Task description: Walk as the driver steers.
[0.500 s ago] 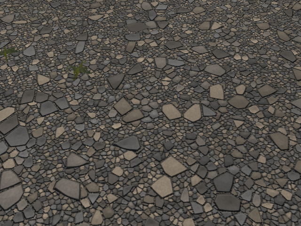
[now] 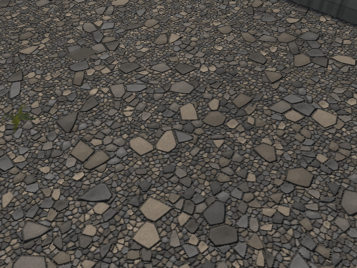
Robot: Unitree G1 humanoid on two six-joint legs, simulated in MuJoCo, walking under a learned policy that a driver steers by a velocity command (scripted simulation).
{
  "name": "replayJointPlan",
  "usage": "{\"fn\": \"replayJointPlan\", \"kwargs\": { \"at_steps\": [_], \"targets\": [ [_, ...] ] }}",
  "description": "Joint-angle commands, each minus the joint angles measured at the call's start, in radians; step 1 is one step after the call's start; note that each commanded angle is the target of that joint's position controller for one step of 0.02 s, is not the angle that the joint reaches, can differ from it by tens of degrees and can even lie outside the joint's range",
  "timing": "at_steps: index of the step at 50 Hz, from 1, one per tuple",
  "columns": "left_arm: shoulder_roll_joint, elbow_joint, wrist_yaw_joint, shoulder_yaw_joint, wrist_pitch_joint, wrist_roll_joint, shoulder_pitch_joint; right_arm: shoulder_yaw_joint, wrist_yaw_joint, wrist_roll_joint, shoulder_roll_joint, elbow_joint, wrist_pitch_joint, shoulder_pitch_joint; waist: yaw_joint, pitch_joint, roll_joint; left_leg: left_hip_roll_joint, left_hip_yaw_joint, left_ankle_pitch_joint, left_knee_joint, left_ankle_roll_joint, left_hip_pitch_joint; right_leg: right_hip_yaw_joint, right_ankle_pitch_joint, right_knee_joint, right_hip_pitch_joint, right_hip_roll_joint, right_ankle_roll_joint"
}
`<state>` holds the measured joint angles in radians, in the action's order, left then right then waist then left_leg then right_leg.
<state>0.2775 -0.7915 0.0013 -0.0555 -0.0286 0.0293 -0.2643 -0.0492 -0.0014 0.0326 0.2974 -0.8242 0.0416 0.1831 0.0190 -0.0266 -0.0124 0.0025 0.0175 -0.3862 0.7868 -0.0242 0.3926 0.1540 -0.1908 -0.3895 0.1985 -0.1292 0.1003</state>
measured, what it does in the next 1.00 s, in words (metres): walks ahead, turning left: left foot, then right foot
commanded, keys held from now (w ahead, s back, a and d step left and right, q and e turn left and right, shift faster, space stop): w+q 0.78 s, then w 0.08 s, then w+e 0.14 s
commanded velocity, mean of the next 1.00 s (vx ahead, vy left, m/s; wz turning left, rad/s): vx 0.43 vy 0.00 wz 0.36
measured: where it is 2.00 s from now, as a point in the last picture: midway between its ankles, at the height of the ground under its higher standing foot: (133, 162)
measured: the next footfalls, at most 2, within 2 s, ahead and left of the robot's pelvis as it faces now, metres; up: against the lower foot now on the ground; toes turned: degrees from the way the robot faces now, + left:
left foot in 0.14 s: +0.06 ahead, +0.11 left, +0.00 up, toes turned +1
right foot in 0.58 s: +0.42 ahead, +0.00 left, +0.00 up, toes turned +19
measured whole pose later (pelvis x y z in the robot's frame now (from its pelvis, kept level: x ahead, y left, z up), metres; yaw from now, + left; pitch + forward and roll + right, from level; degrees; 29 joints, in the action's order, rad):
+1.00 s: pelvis +0.44 +0.11 +0.00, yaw +27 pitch +2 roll -1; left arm 0.23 -0.94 0.01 -0.02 0.09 0.01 -0.46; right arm -0.02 0.07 0.04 0.25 -0.76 -0.02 0.01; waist 0.08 -0.04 -0.03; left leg -0.05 -0.02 -0.07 0.67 0.05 0.60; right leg -0.15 -0.29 -0.22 -0.04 -0.03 0.04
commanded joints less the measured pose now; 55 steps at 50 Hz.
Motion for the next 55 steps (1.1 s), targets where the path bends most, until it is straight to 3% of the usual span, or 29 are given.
{"fn": "replayJointPlan", "kwargs": {
  "at_steps": [1, 4, 5, 6, 7, 8, 9, 10, 11, 14, 19, 24, 26, 28, 29, 30, 31, 32, 33, 34, 36, 39, 44, 46, 48, 51, 53, 54, 55],
  "targets": [
    [0.156, 0.016, -0.004, -0.032, 0.023, 0.008, -0.057, -0.004, 0.01, -0.001, 0.067, 0.07, -0.036, -0.064, 0.041, -0.003, 0.129, -0.001, -0.026, -0.021, -0.078, 0.037, 0.03, 0.302, -0.365, 0.195, -0.035, 0.3, 0.151],
    [0.165, 0.01, -0.005, -0.031, 0.036, 0.002, -0.016, 0.003, 0.012, -0.014, 0.054, 0.043, -0.052, 0.009, -0.01, -0.031, 0.094, 0.021, -0.047, 0.025, -0.242, 0.094, -0.16, 0.25, -0.396, 0.173, 0.085, 0.298, 0.129],
    [0.156, 0.013, -0.006, -0.028, 0.038, -0.003, 0.01, 0.005, 0.009, -0.014, 0.043, 0.015, -0.058, 0.073, -0.048, -0.036, 0.071, 0.038, -0.06, 0.07, -0.339, 0.111, -0.289, 0.208, -0.415, 0.134, 0.165, 0.274, 0.108],
    [0.123, 0.018, -0.008, -0.018, 0.044, 0.001, 0.03, 0.003, 0.004, -0.013, 0.053, -0.013, -0.068, 0.146, -0.082, -0.039, 0.027, 0.026, 0.002, 0.025, -0.405, 0.121, -0.401, 0.151, -0.417, 0.043, 0.248, 0.23, 0.076],
    [0.055, 0.04, -0.005, 0.001, 0.055, 0.005, 0.06, -0.005, -0.003, -0.002, 0.107, -0.033, -0.082, 0.25, -0.117, -0.025, -0.137, -0.159, 0.298, -0.189, -0.563, 0.157, -0.485, 0.002, -0.351, -0.223, 0.347, 0.139, 0.026],
    [0.067, 0.082, 0.0, 0.002, 0.069, 0.006, 0.111, -0.032, 0.003, -0.012, 0.214, -0.041, -0.086, 0.293, -0.12, -0.072, -0.215, -0.344, 0.691, -0.38, -0.694, 0.251, -0.512, -0.152, -0.324, -0.405, 0.565, 0.032, -0.016],
    [0.122, 0.084, 0.004, -0.01, 0.075, 0.022, 0.12, -0.037, 0.012, -0.012, 0.2, -0.047, -0.085, 0.268, -0.086, -0.126, -0.114, -0.364, 0.739, -0.393, -0.696, 0.301, -0.429, -0.097, -0.293, -0.501, 0.586, 0.087, -0.023],
    [0.129, 0.068, 0.015, -0.012, 0.082, 0.017, 0.109, -0.029, 0.018, -0.019, 0.157, -0.029, -0.091, 0.211, -0.052, -0.141, -0.066, -0.308, 0.645, -0.324, -0.678, 0.289, -0.4, -0.081, -0.203, -0.543, 0.569, 0.123, -0.036],
    [0.123, 0.055, 0.024, -0.01, 0.088, 0.012, 0.1, -0.025, 0.021, -0.021, 0.133, -0.023, -0.098, 0.186, -0.039, -0.121, -0.063, -0.25, 0.549, -0.208, -0.676, 0.263, -0.395, -0.088, -0.141, -0.548, 0.543, 0.139, -0.053],
    [0.091, 0.052, 0.037, 0.001, 0.083, 0.028, 0.126, -0.019, 0.009, -0.029, 0.089, -0.052, -0.111, 0.235, -0.041, -0.06, -0.084, -0.154, 0.382, 0.169, -0.652, 0.232, -0.424, -0.133, -0.03, -0.554, 0.508, 0.15, -0.098],
    [0.064, 0.114, 0.038, 0.019, 0.072, 0.016, 0.284, -0.029, -0.002, -0.03, 0.087, -0.093, -0.107, 0.349, -0.086, -0.051, -0.081, -0.126, 0.335, 0.49, -0.599, 0.239, -0.435, -0.178, 0.022, -0.476, 0.564, 0.143, -0.143],
    [0.054, 0.177, 0.041, 0.037, 0.08, -0.002, 0.422, -0.037, -0.013, -0.019, 0.104, -0.1, -0.097, 0.384, -0.121, -0.056, -0.105, -0.12, 0.348, 0.662, -0.534, 0.227, -0.408, -0.192, 0.071, -0.266, 0.454, 0.101, -0.13],
    [0.077, 0.171, 0.032, 0.032, 0.085, -0.008, 0.366, -0.041, -0.019, -0.019, 0.116, -0.086, -0.097, 0.336, -0.075, -0.035, -0.113, -0.132, 0.364, 0.736, -0.497, 0.193, -0.368, -0.175, 0.082, -0.19, 0.303, 0.09, -0.103],
    [0.132, 0.106, 0.009, 0.009, 0.092, -0.012, 0.157, -0.046, -0.013, -0.022, 0.14, -0.066, -0.104, 0.273, 0.022, 0.064, -0.091, -0.095, 0.339, 0.928, -0.308, 0.143, -0.311, -0.174, 0.054, -0.123, 0.0, 0.056, -0.061],
    [0.167, 0.073, -0.008, -0.005, 0.103, -0.005, 0.01, -0.047, -0.004, -0.031, 0.139, -0.057, -0.112, 0.247, 0.097, 0.148, -0.056, -0.042, 0.302, 0.855, -0.111, 0.12, -0.224, -0.127, 0.069, -0.086, -0.218, 0.116, -0.033],
    [0.237, 0.066, -0.029, -0.024, 0.11, 0.022, -0.149, -0.031, 0.001, -0.038, 0.068, -0.023, -0.123, 0.265, 0.134, 0.299, 0.073, 0.018, 0.235, 0.49, 0.155, 0.115, -0.1, 0.127, -0.219, -0.047, -0.434, 0.37, 0.004],
    [0.296, 0.073, -0.028, -0.035, 0.097, 0.034, -0.108, -0.017, -0.001, -0.063, -0.008, 0.002, -0.11, 0.374, 0.046, 0.372, 0.305, 0.147, 0.137, -0.18, 0.397, 0.098, 0.155, 0.591, -0.308, 0.089, -0.545, 0.597, 0.102],
    [0.205, 0.077, -0.022, -0.027, 0.087, 0.013, -0.039, -0.03, -0.008, -0.022, 0.089, -0.022, -0.095, 0.333, 0.02, 0.233, 0.154, 0.048, 0.12, -0.091, 0.475, 0.111, 0.222, 0.591, -0.381, 0.114, -0.395, 0.553, 0.101],
    [0.124, 0.085, -0.019, -0.008, 0.09, 0.005, 0.026, -0.035, 0.003, -0.013, 0.09, -0.021, -0.09, 0.264, 0.007, 0.106, 0.07, 0.012, 0.103, 0.009, 0.453, 0.11, 0.211, 0.413, -0.313, 0.129, -0.252, 0.504, 0.087],
    [0.086, 0.079, -0.015, 0.002, 0.095, 0.009, 0.05, -0.031, 0.012, -0.012, 0.068, -0.017, -0.088, 0.228, -0.004, 0.045, 0.045, -0.016, 0.088, 0.054, 0.425, 0.105, 0.193, 0.276, -0.165, 0.154, -0.163, 0.455, 0.076],
    [0.068, 0.053, -0.015, 0.008, 0.111, 0.005, 0.029, -0.033, 0.03, 0.002, 0.054, -0.013, -0.067, 0.208, -0.027, 0.008, 0.102, -0.046, 0.069, 0.069, 0.394, 0.093, 0.161, 0.105, 0.011, 0.185, -0.078, 0.395, 0.055],
    [0.066, 0.021, -0.005, 0.005, 0.142, -0.012, -0.019, -0.027, 0.049, 0.004, 0.031, 0.023, -0.045, 0.138, -0.035, -0.001, 0.106, -0.06, 0.053, 0.113, 0.366, 0.087, 0.211, -0.011, 0.175, 0.219, -0.08, 0.394, 0.062],
    [0.052, -0.033, 0.007, 0.01, 0.149, -0.006, -0.089, -0.003, 0.067, 0.007, -0.004, 0.086, -0.056, -0.041, -0.017, -0.036, 0.087, -0.04, 0.035, 0.284, 0.139, 0.067, 0.27, -0.164, 0.32, 0.25, -0.081, 0.339, 0.064],
    [0.064, -0.057, 0.01, 0.01, 0.146, -0.016, -0.11, 0.015, 0.072, 0.01, -0.02, 0.113, -0.065, -0.131, -0.006, -0.049, 0.091, -0.03, -0.035, 0.35, -0.037, 0.066, 0.191, -0.201, 0.362, 0.254, -0.055, 0.31, 0.058],
    [0.091, -0.088, 0.01, 0.007, 0.139, -0.023, -0.163, 0.025, 0.071, 0.012, -0.018, 0.132, -0.071, -0.206, 0.017, -0.053, 0.087, -0.029, -0.096, 0.353, -0.133, 0.07, 0.14, -0.173, 0.414, 0.248, -0.089, 0.322, 0.068],
    [0.127, -0.124, 0.004, -0.001, 0.123, -0.014, -0.205, 0.024, 0.054, 0.009, 0.009, 0.14, -0.082, -0.224, 0.01, -0.042, 0.086, -0.01, -0.09, 0.27, -0.206, 0.093, 0.106, -0.129, 0.583, 0.16, -0.207, 0.365, 0.069],
    [0.139, -0.139, 0.0, -0.003, 0.113, -0.016, -0.204, 0.011, 0.036, 0.015, 0.043, 0.096, -0.098, -0.087, -0.058, 0.034, 0.094, 0.035, -0.095, 0.222, -0.29, 0.123, -0.089, -0.135, 0.765, -0.025, -0.227, 0.344, 0.048],
    [0.124, -0.139, 0.002, 0.003, 0.11, -0.024, -0.199, -0.004, 0.022, 0.027, 0.08, 0.042, -0.112, 0.072, -0.125, 0.127, 0.069, 0.011, -0.07, 0.267, -0.333, 0.148, -0.325, -0.165, 0.678, -0.209, -0.132, 0.3, 0.028],
    [0.071, -0.093, 0.005, 0.018, 0.114, -0.03, -0.185, -0.029, 0.004, 0.049, 0.171, 0.017, -0.119, 0.249, -0.186, 0.269, -0.042, -0.242, 0.183, 0.188, -0.342, 0.196, -0.593, -0.198, 0.299, -0.501, 0.078, 0.243, 0.009]
  ]
}}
